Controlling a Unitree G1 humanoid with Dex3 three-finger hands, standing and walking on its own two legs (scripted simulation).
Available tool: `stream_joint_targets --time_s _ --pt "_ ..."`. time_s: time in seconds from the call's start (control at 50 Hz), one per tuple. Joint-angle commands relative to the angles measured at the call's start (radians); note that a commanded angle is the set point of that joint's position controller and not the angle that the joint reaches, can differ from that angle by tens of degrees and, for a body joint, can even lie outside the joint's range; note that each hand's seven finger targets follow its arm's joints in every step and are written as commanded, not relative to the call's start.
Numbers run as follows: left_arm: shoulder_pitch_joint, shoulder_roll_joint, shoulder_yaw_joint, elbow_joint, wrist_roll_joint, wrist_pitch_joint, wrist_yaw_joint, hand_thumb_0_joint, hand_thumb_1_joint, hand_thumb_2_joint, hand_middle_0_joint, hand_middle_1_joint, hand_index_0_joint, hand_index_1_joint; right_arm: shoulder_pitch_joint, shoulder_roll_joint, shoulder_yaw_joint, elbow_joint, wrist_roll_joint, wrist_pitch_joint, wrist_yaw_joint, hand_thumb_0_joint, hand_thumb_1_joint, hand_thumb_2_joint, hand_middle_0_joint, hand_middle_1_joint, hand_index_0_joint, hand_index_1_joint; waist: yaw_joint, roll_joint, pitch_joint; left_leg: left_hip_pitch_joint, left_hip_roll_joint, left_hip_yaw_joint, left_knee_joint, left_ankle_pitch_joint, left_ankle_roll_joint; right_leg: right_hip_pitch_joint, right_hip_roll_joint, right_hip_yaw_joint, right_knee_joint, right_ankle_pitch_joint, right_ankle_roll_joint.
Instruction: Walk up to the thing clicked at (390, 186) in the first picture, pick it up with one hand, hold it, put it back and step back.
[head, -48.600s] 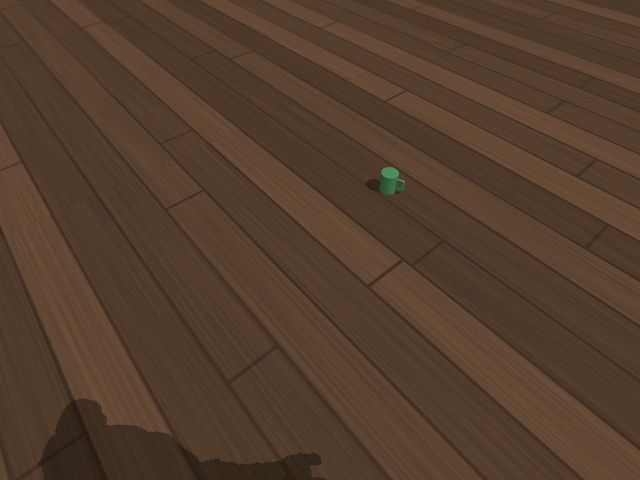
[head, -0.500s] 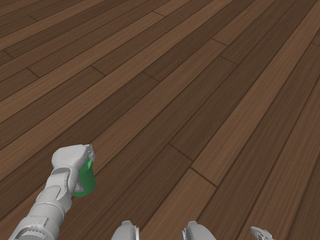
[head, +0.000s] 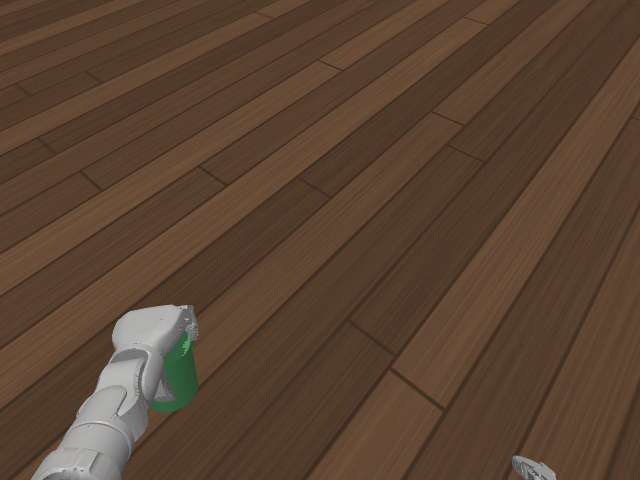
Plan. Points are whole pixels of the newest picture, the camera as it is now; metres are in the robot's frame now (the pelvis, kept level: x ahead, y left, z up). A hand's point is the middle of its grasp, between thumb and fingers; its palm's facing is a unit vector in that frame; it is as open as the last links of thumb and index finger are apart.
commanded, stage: hold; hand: left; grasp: from above
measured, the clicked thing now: (173, 360) +0.33 +0.23 -0.12
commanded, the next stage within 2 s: crouch in 1.72 s
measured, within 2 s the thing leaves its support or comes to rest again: neither
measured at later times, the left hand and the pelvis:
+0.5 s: hand (153, 364) +0.29 +0.22 -0.04, palm faces -0.45 -0.05 -0.89, open 10.3 cm; pelvis -0.01 +0.00 +0.01, yaw +0 degrees
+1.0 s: hand (147, 374) +0.27 +0.22 -0.02, palm faces -0.44 -0.06 -0.90, open 10.3 cm; pelvis -0.02 +0.00 +0.02, yaw +0 degrees
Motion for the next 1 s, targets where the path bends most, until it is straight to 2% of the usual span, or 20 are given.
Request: stream_joint_targets --time_s 0.0,0.04,0.06,0.08,0.12,0.14,0.2,0.24,0.26,0.32,0.58,0.68,0.7,0.72,0.74,0.78,0.82,0.84,0.94,0.98 --pt "-0.305 0.195 0.077 -0.199 -0.004 0.002 0.010 0.000 0.578 1.009 -0.894 -0.978 -0.923 -0.950 0.009 -0.148 -0.056 -0.100 0.002 -0.025 -0.002 0.000 -0.895 -0.896 0.200 0.300 0.200 0.300 0.002 0.011 -0.299 0.300 -0.041 0.013 -0.083 0.351 0.014 0.080 0.045 -0.016 -0.122 0.378 -0.020" --pt "-0.305 0.216 0.089 -0.224 -0.005 0.000 -0.001 0.000 0.568 1.011 -0.874 -0.998 -0.908 -0.964 0.003 -0.152 -0.055 -0.113 0.004 -0.022 -0.001 0.000 -0.894 -0.896 0.200 0.300 0.200 0.300 0.010 0.017 -0.294 0.302 -0.040 0.010 -0.104 0.340 0.007 0.101 0.047 -0.021 -0.127 0.354 -0.026" --pt "-0.276 0.201 0.082 -0.189 -0.001 0.003 -0.007 0.000 0.573 1.006 -0.892 -0.979 -0.921 -0.950 -0.009 -0.147 -0.052 -0.116 0.004 -0.019 -0.001 0.000 -0.898 -0.897 0.200 0.300 0.200 0.300 0.012 0.001 -0.260 0.285 -0.044 0.012 -0.105 0.333 0.011 0.100 0.045 -0.017 -0.135 0.356 -0.022" --pt "-0.294 0.203 0.081 -0.232 -0.007 0.000 -0.012 0.000 0.576 1.027 -0.895 -0.993 -0.922 -0.966 -0.014 -0.147 -0.052 -0.128 0.004 -0.017 0.000 0.000 -0.898 -0.898 0.200 0.300 0.200 0.300 0.018 -0.006 -0.270 0.296 -0.044 0.015 -0.113 0.322 0.012 0.112 0.044 -0.016 -0.146 0.351 -0.022" --pt "-0.304 0.211 0.086 -0.245 -0.002 -0.001 -0.017 0.000 0.592 0.991 -0.884 -1.000 -0.922 -0.961 -0.018 -0.148 -0.050 -0.132 0.007 -0.015 -0.001 0.000 -0.894 -0.896 0.200 0.300 0.200 0.300 0.009 0.013 -0.265 0.303 -0.045 0.019 -0.125 0.308 0.010 0.110 0.044 -0.011 -0.150 0.334 -0.026" --pt "-0.284 0.212 0.085 -0.231 0.000 0.002 -0.022 0.000 0.578 0.980 -0.898 -0.956 -0.927 -0.927 -0.025 -0.147 -0.049 -0.134 0.006 -0.013 -0.001 0.000 -0.899 -0.898 0.200 0.300 0.199 0.300 0.015 0.001 -0.252 0.303 -0.042 0.013 -0.128 0.318 0.011 0.119 0.046 -0.017 -0.152 0.339 -0.024" --pt "-0.315 0.234 0.098 -0.284 0.000 -0.005 -0.031 0.000 0.576 0.997 -0.886 -0.982 -0.918 -0.950 -0.032 -0.148 -0.050 -0.144 0.009 -0.009 -0.002 0.000 -0.898 -0.898 0.200 0.300 0.199 0.300 0.026 0.019 -0.283 0.331 -0.041 0.017 -0.137 0.345 0.013 0.138 0.046 -0.012 -0.157 0.358 -0.026" --pt "-0.288 0.214 0.083 -0.270 0.001 -0.005 -0.040 0.000 0.573 0.985 -0.885 -0.985 -0.918 -0.952 -0.034 -0.150 -0.049 -0.144 0.009 -0.006 -0.002 0.000 -0.901 -0.899 0.200 0.300 0.199 0.300 0.020 -0.012 -0.271 0.336 -0.041 0.015 -0.138 0.361 0.016 0.145 0.046 -0.014 -0.163 0.376 -0.022" --pt "-0.316 0.230 0.095 -0.316 -0.002 -0.011 -0.040 0.000 0.558 0.976 -0.868 -0.979 -0.902 -0.944 -0.036 -0.153 -0.051 -0.150 0.010 -0.006 -0.004 0.000 -0.897 -0.897 0.200 0.300 0.200 0.300 0.021 0.008 -0.288 0.353 -0.040 0.017 -0.146 0.358 0.014 0.154 0.047 -0.013 -0.164 0.370 -0.025" --pt "-0.311 0.217 0.087 -0.299 -0.001 -0.009 -0.042 0.000 0.568 0.993 -0.883 -0.996 -0.917 -0.963 -0.046 -0.148 -0.048 -0.154 0.010 -0.004 -0.004 0.000 -0.902 -0.899 0.199 0.300 0.199 0.300 0.024 -0.004 -0.269 0.355 -0.040 0.018 -0.159 0.350 0.017 0.154 0.046 -0.015 -0.179 0.368 -0.023" --pt "-0.276 0.217 0.086 -0.334 -0.013 -0.008 -0.071 0.000 0.594 0.994 -0.902 -1.014 -0.937 -0.979 -0.100 -0.142 -0.035 -0.180 0.017 -0.002 -0.008 0.000 -0.905 -0.901 0.199 0.300 0.199 0.300 0.038 -0.004 -0.205 0.366 -0.042 0.019 -0.229 0.233 0.016 0.170 0.043 -0.016 -0.242 0.242 -0.031" --pt "-0.306 0.225 0.090 -0.380 -0.011 -0.011 -0.070 0.000 0.587 0.973 -0.883 -1.033 -0.926 -0.989 -0.109 -0.139 -0.030 -0.179 0.017 -0.007 -0.010 0.000 -0.904 -0.900 0.199 0.300 0.199 0.300 0.039 0.016 -0.210 0.387 -0.040 0.019 -0.245 0.200 0.011 0.162 0.043 -0.012 -0.257 0.205 -0.034" --pt "-0.285 0.221 0.092 -0.355 -0.009 -0.009 -0.069 0.000 0.577 0.962 -0.885 -1.004 -0.925 -0.965 -0.107 -0.143 -0.030 -0.177 0.017 -0.008 -0.009 0.000 -0.903 -0.900 0.199 0.300 0.199 0.300 0.035 0.004 -0.200 0.387 -0.038 0.015 -0.250 0.197 0.012 0.166 0.044 -0.013 -0.257 0.205 -0.033" --pt "-0.297 0.225 0.091 -0.389 -0.010 -0.011 -0.070 0.000 0.602 0.964 -0.899 -1.015 -0.941 -0.973 -0.117 -0.140 -0.030 -0.179 0.018 -0.009 -0.010 0.000 -0.903 -0.900 0.199 0.300 0.199 0.300 0.047 0.020 -0.216 0.399 -0.038 0.016 -0.254 0.207 0.011 0.174 0.043 -0.015 -0.257 0.212 -0.035" --pt "-0.291 0.231 0.095 -0.361 -0.011 -0.010 -0.070 0.000 0.600 0.978 -0.898 -1.020 -0.939 -0.979 -0.116 -0.146 -0.031 -0.177 0.019 -0.009 -0.011 0.000 -0.903 -0.900 0.199 0.300 0.199 0.300 0.033 0.009 -0.208 0.402 -0.036 0.016 -0.252 0.211 0.012 0.168 0.044 -0.016 -0.260 0.217 -0.032" --pt "-0.304 0.226 0.089 -0.379 -0.011 -0.012 -0.075 0.000 0.566 0.989 -0.882 -1.022 -0.918 -0.986 -0.124 -0.138 -0.028 -0.179 0.019 -0.010 -0.012 0.000 -0.907 -0.902 0.199 0.300 0.199 0.300 0.041 0.023 -0.217 0.411 -0.034 0.014 -0.257 0.227 0.010 0.174 0.044 -0.017 -0.256 0.228 -0.034" --pt "-0.303 0.223 0.084 -0.376 -0.010 -0.012 -0.075 0.000 0.559 0.988 -0.875 -1.026 -0.913 -0.988 -0.120 -0.143 -0.027 -0.174 0.018 -0.013 -0.012 0.000 -0.907 -0.902 0.199 0.300 0.199 0.300 0.034 0.003 -0.207 0.408 -0.035 0.014 -0.259 0.215 0.013 0.175 0.043 -0.015 -0.266 0.221 -0.031" --pt "-0.293 0.227 0.094 -0.384 -0.015 -0.013 -0.076 0.000 0.578 0.997 -0.898 -1.017 -0.932 -0.983 -0.130 -0.139 -0.027 -0.178 0.019 -0.014 -0.013 0.000 -0.908 -0.902 0.199 0.300 0.199 0.300 0.049 0.010 -0.206 0.404 -0.039 0.018 -0.260 0.215 0.014 0.187 0.041 -0.015 -0.271 0.219 -0.031" --pt "-0.271 0.218 0.084 -0.378 -0.019 -0.007 -0.092 0.000 0.576 0.996 -0.889 -1.027 -0.926 -0.990 -0.141 -0.135 -0.023 -0.181 0.020 -0.014 -0.014 0.000 -0.908 -0.902 0.199 0.300 0.199 0.300 0.044 -0.009 -0.199 0.408 -0.041 0.025 -0.269 0.222 0.019 0.200 0.038 -0.013 -0.281 0.231 -0.027" --pt "-0.255 0.232 0.096 -0.378 -0.021 -0.008 -0.101 0.000 0.569 0.992 -0.893 -1.005 -0.925 -0.973 -0.149 -0.137 -0.022 -0.187 0.023 -0.013 -0.016 0.000 -0.909 -0.903 0.199 0.300 0.199 0.300 0.052 -0.009 -0.193 0.413 -0.041 0.025 -0.274 0.230 0.019 0.204 0.038 -0.014 -0.284 0.233 -0.028"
